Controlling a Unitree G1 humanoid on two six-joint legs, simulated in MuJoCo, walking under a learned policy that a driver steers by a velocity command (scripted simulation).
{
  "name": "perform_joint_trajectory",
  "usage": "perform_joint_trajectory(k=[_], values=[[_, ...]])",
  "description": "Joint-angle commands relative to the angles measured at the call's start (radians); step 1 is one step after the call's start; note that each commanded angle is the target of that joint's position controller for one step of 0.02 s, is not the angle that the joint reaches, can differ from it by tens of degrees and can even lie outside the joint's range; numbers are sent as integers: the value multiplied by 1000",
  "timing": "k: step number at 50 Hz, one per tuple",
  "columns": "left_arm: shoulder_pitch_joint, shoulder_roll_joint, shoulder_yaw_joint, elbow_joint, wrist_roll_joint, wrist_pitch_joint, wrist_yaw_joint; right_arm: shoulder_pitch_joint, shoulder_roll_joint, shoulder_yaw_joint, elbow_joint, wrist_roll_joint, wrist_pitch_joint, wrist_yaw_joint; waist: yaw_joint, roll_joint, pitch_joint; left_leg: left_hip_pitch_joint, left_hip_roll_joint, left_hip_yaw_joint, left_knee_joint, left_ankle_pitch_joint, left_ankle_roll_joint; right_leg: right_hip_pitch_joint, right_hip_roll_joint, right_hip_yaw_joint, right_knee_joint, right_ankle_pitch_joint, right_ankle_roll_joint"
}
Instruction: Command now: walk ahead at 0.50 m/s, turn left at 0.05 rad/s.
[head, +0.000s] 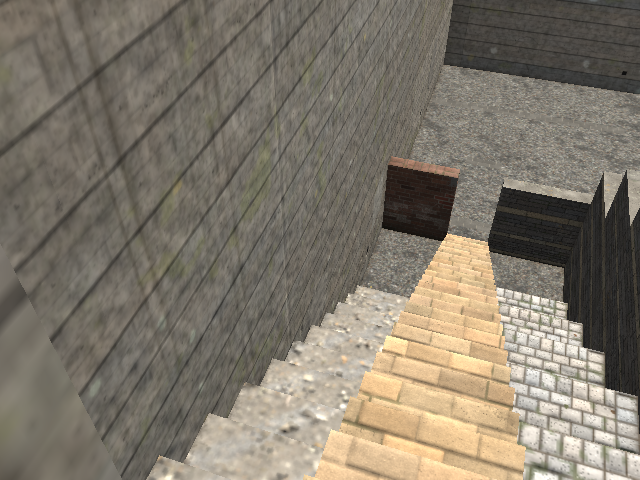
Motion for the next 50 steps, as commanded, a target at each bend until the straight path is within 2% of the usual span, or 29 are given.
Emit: perform_joint_trajectory(k=[1,3,4,5,6,7,8,9,10,11,13,16,19,20,23,26,27,29,30,31,33,34,35,36,38,41,44,47,50], values=[[17,51,-8,-61,2,-38,-13,-6,-164,-53,-46,21,3,4,16,139,144,-15,354,-207,-7,617,192,-129,-71,49,38,-83,-22],[149,129,20,-47,-34,-70,-18,-101,-150,-49,-72,33,24,18,62,155,57,-100,301,-163,100,592,172,122,-35,-25,-58,-105,-13],[345,147,36,23,-32,-89,-16,-217,-144,-41,-107,40,27,27,178,118,19,-299,223,-83,257,639,134,443,39,-129,-128,-72,-7],[535,148,44,76,-27,-101,-15,-277,-134,-32,-133,48,25,24,282,-83,56,-432,102,-36,624,483,65,575,60,-87,-318,-38,-22],[498,124,21,83,-54,-113,-23,-180,-31,-8,-130,37,17,18,168,-460,92,-643,-62,-32,1021,-199,10,623,-50,203,-443,354,-109],[476,15,-14,78,-84,-119,-39,-65,12,-1,-109,24,-2,18,91,-506,59,-734,-86,-183,1142,-326,29,677,-44,268,-407,733,-96],[467,64,6,105,-81,-121,-55,-7,26,4,-125,72,8,18,5,-433,8,-789,-85,-187,1140,-263,41,665,-160,528,-554,478,-166],[345,92,12,39,-62,-121,-62,-189,-49,-8,-164,96,11,-6,22,-88,97,-853,-29,-169,1147,-171,39,546,-240,643,-554,355,-222],[264,66,0,20,-62,-130,-59,-316,-33,3,-192,88,22,-21,26,127,132,-835,20,-172,1087,-89,49,406,-260,576,-478,321,-218],[177,35,-21,-14,-51,-130,-50,-280,-9,11,-190,70,38,-17,-28,144,110,-757,46,-159,1045,-33,44,302,-231,468,-416,324,-205],[119,-9,-51,-41,-25,-106,-22,-286,16,27,-230,46,58,15,-51,18,102,-725,90,-141,895,54,47,230,-182,363,-439,214,-183],[184,83,-29,-61,0,-86,8,-258,11,34,-199,37,6,46,-22,20,29,-597,94,-55,833,337,61,238,-159,318,-457,62,-254],[445,-48,-51,-29,-69,-108,27,-454,-68,11,-258,30,-31,54,126,61,122,-1075,123,-112,573,480,43,599,-64,228,-275,-233,-188],[483,-66,-50,-28,-59,-107,33,-530,-40,19,-277,27,-46,63,165,-10,134,-1109,122,-94,467,554,31,633,-61,256,-273,-297,-186],[362,-98,-63,-53,-35,-81,55,-506,15,27,-251,14,-75,128,126,-4,101,-378,1,88,122,1063,50,102,29,70,-350,-502,-132],[106,31,-28,-119,-68,-85,49,-224,8,4,-180,14,-58,119,-39,-111,77,-5,-12,72,192,995,23,-98,64,-43,-75,-481,-105],[31,56,-25,-137,-45,-76,24,-21,-45,-27,-125,4,-53,97,-167,-93,-10,205,-48,162,241,1005,15,-107,93,-68,141,-180,-83],[5,12,-29,-96,-89,-78,34,295,-150,-73,21,-11,-65,68,-314,63,69,158,213,-68,-256,1027,152,41,173,-27,871,-251,-21],[161,-101,-46,-93,-79,-86,14,289,-93,-33,48,-43,-83,87,-185,172,29,350,323,-157,73,1162,186,-242,246,119,1117,-753,-64],[360,-135,-53,-79,-106,-92,10,207,-103,-11,26,-29,-106,104,-27,363,-25,335,451,-304,245,1489,239,-340,196,255,1021,-667,-92],[240,4,-28,-85,-84,-70,9,73,12,-6,-19,44,-119,120,1,180,-5,88,375,-231,186,788,179,-441,95,184,752,-329,-92],[186,19,-33,-124,-59,-38,20,-7,-37,-15,-11,24,-104,112,59,99,10,-140,359,-243,50,559,179,-353,68,83,643,-135,-78],[106,-16,-58,-204,-34,-10,33,-129,-111,-24,-33,1,-111,87,108,269,84,-368,499,-418,-19,461,262,-316,10,98,485,-58,-10],[-72,26,-56,-271,-57,-4,58,-202,-31,9,-69,-28,-109,63,62,124,177,-505,501,-437,-57,519,284,-269,-32,150,371,-62,39],[84,-52,-67,-192,-54,24,59,-123,-151,-17,-52,-63,-108,45,99,74,48,-498,451,-353,2,302,291,-112,-6,63,424,-14,60],[-75,-17,-37,-241,-57,30,21,-29,-43,-6,-36,21,-107,23,11,150,115,-279,400,-306,90,-58,176,-364,-10,205,159,299,-1],[-147,-14,-30,-232,-39,37,-28,0,-75,-1,-19,0,-78,-5,-34,56,103,-380,328,-62,184,-122,144,-90,49,77,-132,535,29],[-325,-8,-31,-267,-89,49,-70,-1,-103,-10,-14,26,-40,-9,-121,111,189,-358,354,-28,216,-216,101,21,52,-2,-336,400,3],[-227,44,0,-177,-94,49,-79,-95,-134,-17,-44,13,-25,7,-68,109,179,-397,360,70,405,-189,39,180,66,-71,-373,377,-19]])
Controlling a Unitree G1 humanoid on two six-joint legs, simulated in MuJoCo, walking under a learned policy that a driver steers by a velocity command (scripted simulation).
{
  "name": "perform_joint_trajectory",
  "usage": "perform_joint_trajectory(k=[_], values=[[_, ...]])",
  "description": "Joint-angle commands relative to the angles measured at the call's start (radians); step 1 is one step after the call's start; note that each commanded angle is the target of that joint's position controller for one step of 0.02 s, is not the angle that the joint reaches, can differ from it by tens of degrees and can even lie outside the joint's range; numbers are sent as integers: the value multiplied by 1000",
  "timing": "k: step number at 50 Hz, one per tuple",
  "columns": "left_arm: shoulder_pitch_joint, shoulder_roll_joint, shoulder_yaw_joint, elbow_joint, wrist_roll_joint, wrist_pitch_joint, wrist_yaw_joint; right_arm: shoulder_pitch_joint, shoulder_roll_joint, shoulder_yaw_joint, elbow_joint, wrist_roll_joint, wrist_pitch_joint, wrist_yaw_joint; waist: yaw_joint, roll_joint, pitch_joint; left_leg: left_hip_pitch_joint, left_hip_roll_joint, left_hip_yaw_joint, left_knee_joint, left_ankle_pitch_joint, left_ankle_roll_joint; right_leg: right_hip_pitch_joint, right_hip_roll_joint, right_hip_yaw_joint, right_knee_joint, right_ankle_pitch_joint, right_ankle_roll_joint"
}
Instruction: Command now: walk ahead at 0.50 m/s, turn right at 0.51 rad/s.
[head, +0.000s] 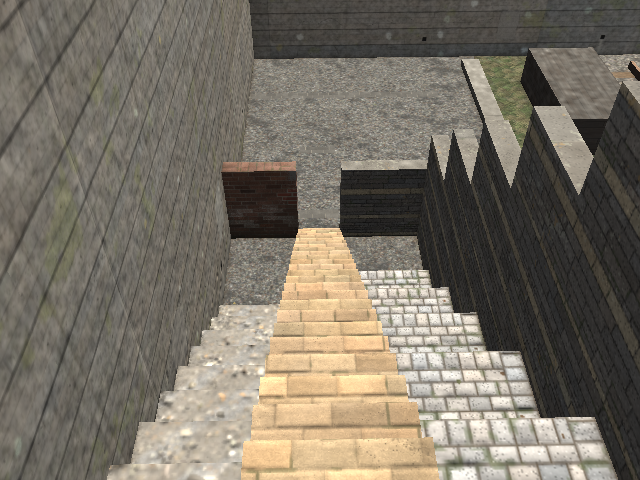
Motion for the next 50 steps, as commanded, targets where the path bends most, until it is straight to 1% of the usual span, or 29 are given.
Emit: perform_joint_trajectory(k=[1,3,4,5,6,8,9,11,13,15,17,19,20,23,27,29,33,34,35,36,37,38,39,40,41,44,46,48,50], values=[[-16,64,33,1,-25,-27,-16,-52,-178,-41,-39,-2,20,-1,27,96,143,-149,157,-108,-157,276,100,205,1,-109,-285,-87,-31],[168,118,77,99,-17,-49,-5,-46,-179,-31,41,-7,17,1,131,109,90,-145,149,-125,135,519,90,438,-21,-102,-448,42,-75],[254,150,88,129,28,-65,0,-12,-169,-39,63,0,2,-11,175,24,46,-214,64,-60,456,456,62,558,-19,-89,-457,123,-126],[350,221,72,182,71,-96,-25,58,-114,-35,60,-14,-11,-15,150,-272,33,-549,-64,-41,1006,-174,10,740,-101,21,-139,652,-191],[397,231,54,180,56,-93,-33,163,-101,-20,31,18,-27,1,117,-360,-170,-735,-106,-193,1158,-166,-14,924,-194,181,20,678,-306],[400,221,53,201,18,-72,-23,-64,-117,-12,-113,46,-26,-17,162,-144,-247,-933,-94,-201,1062,-13,6,850,-327,505,-252,-100,-400],[260,183,29,162,40,-64,-4,-187,-125,1,-130,39,-9,-47,143,140,-149,-913,-54,-230,873,164,59,694,-278,521,-330,-586,-310],[107,157,15,109,55,-98,10,-244,-135,8,-182,20,12,-53,62,37,-32,-901,-29,-309,721,194,77,449,-320,664,-315,-652,-333],[138,88,-11,116,93,-119,15,-123,-165,-15,-129,23,11,-31,28,11,1,-868,-45,-321,509,483,113,306,-201,512,-240,-685,-252],[174,3,-50,117,101,-128,51,-194,-131,-11,-172,-39,38,-27,50,-5,20,-712,-86,-289,192,722,80,158,-119,417,-267,-443,-238],[171,26,-52,117,116,-119,67,-118,-93,-9,-150,-37,38,-18,1,-54,-71,-535,-110,-273,170,867,82,120,-73,363,-227,-250,-233],[255,5,-63,146,96,-125,89,-218,-139,-27,-189,-3,32,1,51,-87,-5,-655,-110,-330,-34,1032,101,265,-50,380,-174,-372,-180],[278,-6,-71,160,64,-125,117,-267,-146,-31,-202,-17,34,-1,57,-39,64,-619,-126,-345,-238,1140,88,222,-2,316,-125,-426,-153],[293,-47,-80,169,74,-123,146,-323,-79,-19,-213,-36,40,17,85,-47,62,-453,-168,-327,-387,1266,67,168,58,296,-59,-453,-146],[260,-25,-71,134,66,-119,135,-265,-123,-24,-174,-10,46,49,49,-31,62,-405,-191,-345,-306,1203,60,138,55,392,139,-485,-200],[299,-40,-62,119,48,-112,135,-359,-76,2,-208,0,29,52,110,-17,102,-444,-204,-328,-462,1061,38,227,80,435,181,-481,-197],[152,-23,-42,71,72,-94,144,-38,-141,-34,-80,33,13,72,0,-61,51,-108,-153,-330,-746,1074,83,215,121,423,460,-310,-163],[141,-30,-35,72,59,-90,128,151,-131,-42,-8,7,13,76,-61,25,-8,172,-148,-295,-866,1184,107,149,185,358,646,-116,-106],[48,-32,-27,75,20,-99,111,459,-61,-14,138,-24,4,84,-180,159,-29,474,-51,-311,-803,1329,192,-142,287,234,1178,-471,-34],[169,-111,-35,52,24,-108,95,426,-31,27,130,-27,9,103,-71,461,-58,640,63,-509,-454,1695,330,-469,421,233,1598,-1369,15],[301,-96,-50,15,-1,-120,74,242,-87,29,59,-32,13,102,74,450,-93,589,180,-676,-455,1735,407,-563,310,237,1532,-1323,-13],[235,-63,-60,-8,-2,-121,56,234,-33,44,63,-23,18,106,81,232,-119,518,188,-658,-542,1412,406,-559,220,189,1380,-1202,-38],[110,-96,-80,-58,-15,-117,47,154,-163,11,94,-19,19,101,112,132,-84,348,258,-873,-680,829,470,-554,126,107,1246,-1094,-41],[12,-69,-73,-66,3,-98,58,77,-152,13,72,-21,15,96,120,-64,6,107,241,-953,-794,495,444,-494,84,69,1201,-1075,-45],[-41,-51,-68,-63,2,-86,67,24,-120,35,54,-48,-4,91,119,-103,108,-80,162,-904,-737,357,365,-509,69,136,1039,-794,-47],[67,-73,-68,-48,47,-80,77,48,-39,73,104,-33,-13,58,169,14,143,-269,11,-713,-681,538,285,-396,41,79,710,-529,-29],[66,-120,-83,-50,71,-86,68,80,-50,66,144,-6,8,24,155,154,23,-291,-56,-612,-687,812,278,-133,36,-43,512,-383,-7],[152,-90,-68,15,53,-106,66,61,-138,43,155,0,21,9,165,154,-59,-229,-37,-603,-600,806,267,-46,43,-37,609,-232,-18],[64,-90,-70,-12,45,-104,60,118,-97,46,155,19,35,8,102,159,46,-104,-39,-620,-554,776,265,-207,42,-49,577,-408,-19]])
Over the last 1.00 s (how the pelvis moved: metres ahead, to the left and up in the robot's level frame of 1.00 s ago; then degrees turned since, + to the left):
0.42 -0.10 -0.28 -14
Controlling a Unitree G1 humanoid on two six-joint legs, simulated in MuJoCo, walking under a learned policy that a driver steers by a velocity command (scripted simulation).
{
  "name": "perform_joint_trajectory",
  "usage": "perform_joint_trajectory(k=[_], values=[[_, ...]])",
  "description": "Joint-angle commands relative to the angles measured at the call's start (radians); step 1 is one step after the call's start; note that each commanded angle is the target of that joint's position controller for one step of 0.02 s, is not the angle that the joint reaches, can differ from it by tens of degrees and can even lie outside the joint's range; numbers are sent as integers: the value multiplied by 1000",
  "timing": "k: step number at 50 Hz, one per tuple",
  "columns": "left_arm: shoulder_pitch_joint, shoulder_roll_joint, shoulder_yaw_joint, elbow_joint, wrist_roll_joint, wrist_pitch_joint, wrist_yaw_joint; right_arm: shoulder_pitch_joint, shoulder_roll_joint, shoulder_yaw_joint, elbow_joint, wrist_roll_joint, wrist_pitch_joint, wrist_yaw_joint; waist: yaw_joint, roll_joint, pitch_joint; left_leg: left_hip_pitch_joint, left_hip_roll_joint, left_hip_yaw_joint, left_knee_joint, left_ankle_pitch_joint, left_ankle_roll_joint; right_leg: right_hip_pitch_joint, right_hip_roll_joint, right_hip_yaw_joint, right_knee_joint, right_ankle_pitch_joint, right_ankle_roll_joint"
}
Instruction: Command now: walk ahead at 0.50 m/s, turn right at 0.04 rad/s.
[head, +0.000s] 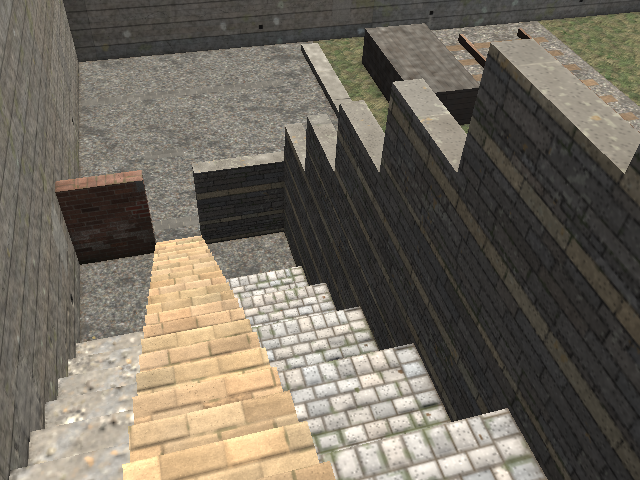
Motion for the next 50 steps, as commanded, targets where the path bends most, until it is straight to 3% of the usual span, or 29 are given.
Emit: perform_joint_trajectory(k=[1,5,6,7,9,10,11,12,13,14,15,16,17,19,20,21,22,23,25,26,28,29,30,32,34,36,38,41,50], values=[[-18,26,6,-43,-20,-10,-6,-23,-149,-31,-69,10,9,-24,19,97,153,16,201,-325,-147,430,130,-74,3,-50,-3,-93,9],[-51,73,17,-41,-45,-71,-42,97,-169,-45,-8,-10,37,-60,-39,203,188,245,234,-392,5,682,135,-270,-1,-18,-163,-266,8],[-55,126,35,-6,-55,-88,-48,195,-159,-53,32,-8,26,-65,-116,228,164,436,250,-449,81,538,117,-418,-31,91,-175,-147,12],[-99,154,41,-13,-50,-105,-67,231,-122,-40,47,-10,20,-71,-130,206,170,458,223,-418,155,395,108,-481,-11,88,-305,28,16],[-36,148,35,18,-27,-132,-88,88,-127,-35,-9,-14,18,-86,-62,183,125,202,138,-306,197,349,82,-126,21,-26,-514,188,16],[9,86,-5,11,3,-125,-91,-55,-118,-30,-78,19,24,-113,-21,56,158,-185,-20,-52,212,42,22,354,35,-121,-960,650,31],[131,-27,-33,55,13,-100,-82,-137,-175,-39,-86,32,32,-110,43,41,144,-322,-96,75,245,-38,-6,608,105,-195,-1071,914,69],[338,39,19,93,-4,-58,-41,-248,-253,-60,-66,5,48,-96,195,53,102,-421,-105,20,465,179,-8,926,73,-196,-1030,845,104],[575,82,38,159,-5,-24,-8,-305,-226,-53,-100,14,39,-65,278,-24,58,-470,-111,-17,734,261,-27,1104,-9,-206,-1077,830,89],[725,72,20,230,3,-15,0,-250,-144,-41,-90,41,26,-56,279,-147,57,-599,-175,-79,1079,-262,-47,1242,-161,-74,-1084,989,31],[660,102,-17,211,65,-15,5,-81,-39,-19,-112,88,0,-33,136,-233,-73,-750,-143,-207,1370,-392,-98,1402,-390,139,-655,1576,-107],[594,95,-26,189,72,-5,0,-28,-58,-10,-130,76,-18,-12,87,-265,-202,-726,-52,-268,1278,-329,-131,1374,-476,230,-620,1561,-256],[502,48,-39,156,76,0,-10,-80,-114,-20,-120,87,-14,-9,99,-126,-180,-716,13,-205,1227,-272,-145,1219,-463,216,-729,1245,-312],[370,76,-40,164,67,-20,-19,-186,-91,-14,-130,69,39,-32,22,10,-94,-524,71,-91,945,3,-164,795,-403,201,-912,712,-322],[295,127,-36,162,57,-31,-14,-163,-87,-6,-125,71,72,-43,-32,-156,-24,-431,111,-160,845,78,-188,604,-458,291,-913,672,-388],[182,130,-47,141,54,-32,2,-178,-94,1,-120,55,109,-46,-85,-121,47,-295,139,-152,637,244,-205,409,-402,214,-939,515,-358],[129,65,-67,131,25,-21,12,-228,-65,23,-135,19,125,-33,-91,-90,101,-150,164,-81,193,377,-194,317,-233,34,-956,306,-238],[167,52,-64,158,15,-2,21,-302,-43,32,-129,13,128,-31,-41,-118,46,94,112,45,31,414,-186,264,-153,-62,-994,305,-185],[177,98,-60,203,28,-11,12,-200,-52,24,-67,2,130,-24,-93,-205,10,378,73,92,156,562,-206,186,-147,-91,-981,364,-157],[162,99,-60,201,10,-15,10,-229,-80,17,-73,10,125,-23,-90,-204,90,317,88,70,70,494,-196,214,-135,-86,-1011,294,-137],[210,81,-53,223,-12,-2,4,-314,-92,22,-85,4,110,-25,-41,-93,250,138,150,-27,-276,539,-141,381,-125,-28,-949,251,-103],[344,53,-48,241,3,13,2,-363,-134,18,-78,14,108,-26,52,59,268,100,172,-59,-404,708,-111,476,-95,-10,-948,190,-73],[431,31,-44,247,19,35,-2,-385,-161,10,-56,36,118,-27,104,135,246,106,161,-33,-436,609,-97,540,-87,10,-972,83,-53],[372,62,-22,239,12,63,2,-390,-149,4,-18,40,138,-26,104,61,209,96,120,17,-475,317,-109,592,-60,-4,-1023,-115,-44],[275,85,-13,219,11,87,16,-406,-119,2,-12,40,129,-17,70,25,207,79,110,12,-525,312,-104,613,-53,-35,-1041,-192,-22],[262,81,-16,207,21,103,26,-420,-137,-4,9,41,108,-9,88,53,163,82,107,20,-528,333,-93,671,-52,-50,-1027,-136,-2],[274,107,-13,214,41,116,23,-389,-172,-15,24,28,98,2,93,-10,110,86,95,34,-518,331,-76,701,-36,-83,-1006,-111,5],[248,88,-26,209,38,127,19,-419,-160,-15,15,21,102,12,86,33,106,75,92,35,-532,359,-54,682,-30,-111,-979,-104,14],[263,118,-40,248,15,67,4,-344,-203,-25,43,16,133,-26,63,33,126,112,81,19,-558,437,-56,653,-41,-133,-991,-52,32]])
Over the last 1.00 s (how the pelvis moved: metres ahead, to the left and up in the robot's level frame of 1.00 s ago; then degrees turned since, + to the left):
0.43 -0.10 -0.31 -17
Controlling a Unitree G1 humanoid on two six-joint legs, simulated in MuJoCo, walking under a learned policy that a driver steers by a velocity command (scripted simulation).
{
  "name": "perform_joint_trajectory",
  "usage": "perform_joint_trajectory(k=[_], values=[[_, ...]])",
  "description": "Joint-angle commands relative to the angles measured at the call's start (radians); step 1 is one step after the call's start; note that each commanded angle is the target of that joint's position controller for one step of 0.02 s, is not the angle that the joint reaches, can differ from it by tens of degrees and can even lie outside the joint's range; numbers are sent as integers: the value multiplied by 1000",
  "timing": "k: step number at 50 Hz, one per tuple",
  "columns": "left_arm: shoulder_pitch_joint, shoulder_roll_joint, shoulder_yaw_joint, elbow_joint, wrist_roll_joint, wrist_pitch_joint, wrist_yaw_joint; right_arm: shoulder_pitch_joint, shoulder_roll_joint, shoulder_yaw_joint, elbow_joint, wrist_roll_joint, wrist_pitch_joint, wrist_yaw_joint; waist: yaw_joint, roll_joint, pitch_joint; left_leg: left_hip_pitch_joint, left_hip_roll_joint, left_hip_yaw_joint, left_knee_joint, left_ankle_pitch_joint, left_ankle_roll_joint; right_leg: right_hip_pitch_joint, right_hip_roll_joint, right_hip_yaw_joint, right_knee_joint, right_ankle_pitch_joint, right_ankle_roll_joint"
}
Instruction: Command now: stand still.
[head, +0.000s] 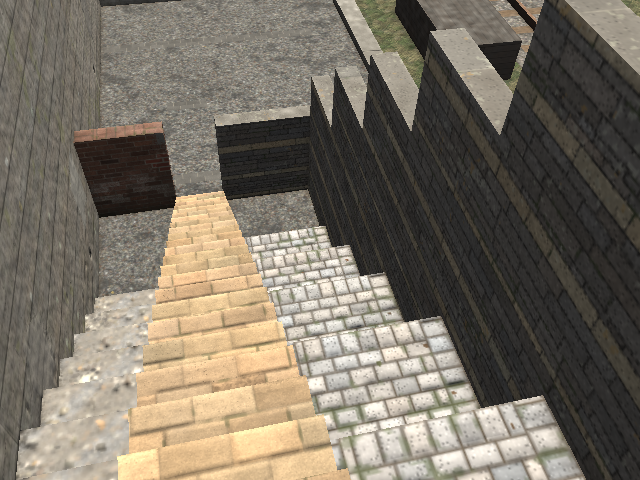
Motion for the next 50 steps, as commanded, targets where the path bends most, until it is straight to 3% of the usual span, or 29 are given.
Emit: perform_joint_trajectory(k=[1,12,13,27,33,34,36,39,40,42,45,46,47,49,50], values=[[91,61,3,2,-6,-25,-1,24,-118,-19,-18,1,5,-18,5,60,18,-27,21,-21,-103,111,15,16,42,-58,-48,54,-43],[93,61,-1,24,-2,-44,-6,29,-112,-24,0,1,18,-32,8,46,29,0,13,-18,-118,101,7,12,33,-64,-98,53,-43],[94,60,-1,24,0,-40,-2,22,-102,-19,-3,8,18,-32,10,52,35,-2,11,-17,-119,98,14,7,32,-65,-98,50,-43],[125,74,-2,37,1,-55,0,49,-124,-19,30,12,14,-44,21,16,23,10,20,-15,-121,95,-10,27,23,-50,-135,75,-56],[151,61,-2,42,3,-44,8,68,-115,-22,42,15,5,-45,24,34,39,-1,26,-13,-126,92,-16,43,20,-41,-144,82,-62],[137,85,4,34,-3,-51,7,57,-137,-27,41,13,5,-46,31,14,37,-6,28,-17,-126,86,-10,51,24,-45,-140,82,-58],[138,76,3,34,-2,-55,5,57,-135,-27,41,14,7,-47,30,26,33,-1,30,-16,-128,93,-9,51,22,-43,-140,92,-59],[147,101,11,43,-8,-55,8,72,-134,-26,32,8,10,-54,21,6,33,1,1,17,-100,-29,-3,28,24,-31,-177,-130,-72],[141,135,25,37,-19,-57,12,66,-138,-28,21,6,4,-56,22,-15,36,-19,-22,39,-57,-85,3,21,18,-12,-196,-212,-90],[116,152,35,20,-21,-59,18,84,-132,-30,17,4,-8,-56,12,-52,49,-49,-42,70,38,-164,13,-9,-20,35,-217,-329,-137],[93,152,47,-3,-30,-64,23,119,-129,-30,14,-7,-32,-43,2,-72,62,-87,-34,77,210,-193,27,-37,-71,62,-169,-250,-189],[98,145,50,-2,-36,-65,28,135,-135,-35,20,0,-43,-37,3,-84,67,-87,-14,58,236,-199,26,-54,-73,58,-113,-214,-197],[92,124,46,-3,-45,-62,37,147,-139,-34,9,3,-61,-23,-14,-48,82,-109,0,42,207,-172,23,-63,-67,47,-41,-212,-192],[125,89,37,-12,-34,-50,45,159,-160,-36,1,22,-76,-7,5,93,134,-122,-14,14,117,-107,40,-123,16,-38,71,-301,-154],[126,64,29,-19,-28,-45,44,152,-168,-40,-10,21,-74,0,2,180,161,-129,2,-22,81,-76,56,-167,68,-109,194,-297,-128]])
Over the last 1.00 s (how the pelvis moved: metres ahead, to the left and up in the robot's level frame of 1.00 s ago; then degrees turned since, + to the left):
0.21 -0.02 -0.15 0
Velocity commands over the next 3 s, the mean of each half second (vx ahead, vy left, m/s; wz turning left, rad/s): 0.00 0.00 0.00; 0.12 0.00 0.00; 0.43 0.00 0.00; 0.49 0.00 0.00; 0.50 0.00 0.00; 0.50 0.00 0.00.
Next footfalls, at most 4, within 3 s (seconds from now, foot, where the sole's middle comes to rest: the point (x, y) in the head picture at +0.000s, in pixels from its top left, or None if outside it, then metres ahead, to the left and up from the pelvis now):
1.28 right None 0.11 -0.07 -0.78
1.82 left None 0.57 0.21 -1.16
2.12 right None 0.48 -0.07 -1.04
2.40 right None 0.64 -0.02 -1.16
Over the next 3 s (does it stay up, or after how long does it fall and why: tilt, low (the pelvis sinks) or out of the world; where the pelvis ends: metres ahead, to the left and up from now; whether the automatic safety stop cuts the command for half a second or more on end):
stays up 0.77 0.14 -0.64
